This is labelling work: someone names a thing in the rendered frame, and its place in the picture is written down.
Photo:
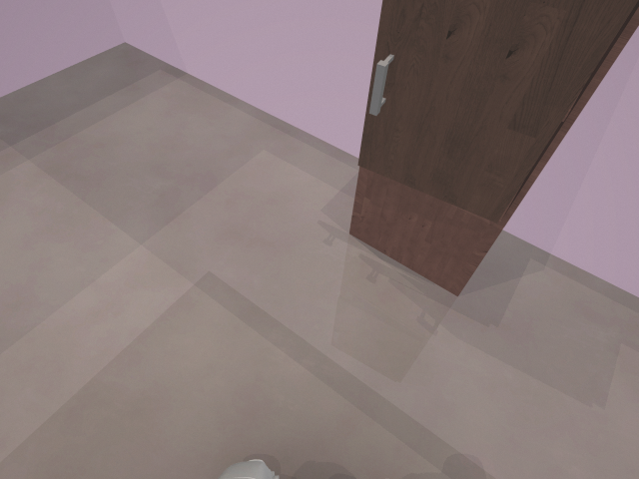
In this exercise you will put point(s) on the cupboard door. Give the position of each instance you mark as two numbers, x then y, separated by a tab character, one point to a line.
476	90

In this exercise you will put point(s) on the handle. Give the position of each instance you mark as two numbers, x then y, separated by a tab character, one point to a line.
378	86

